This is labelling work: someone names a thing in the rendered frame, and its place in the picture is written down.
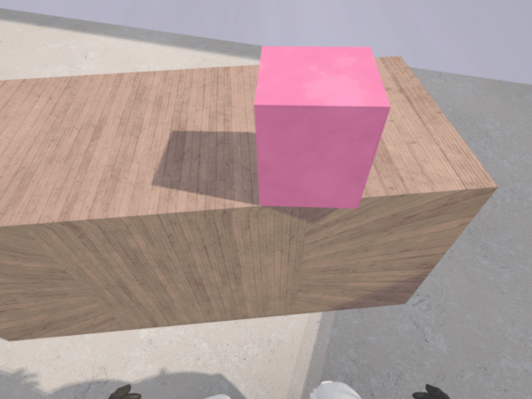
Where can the robot right thigh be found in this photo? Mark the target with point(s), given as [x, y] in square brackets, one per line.
[334, 390]

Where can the carton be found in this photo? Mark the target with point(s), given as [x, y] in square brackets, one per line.
[319, 116]

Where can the pedestal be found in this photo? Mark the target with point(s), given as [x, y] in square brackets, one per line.
[131, 200]

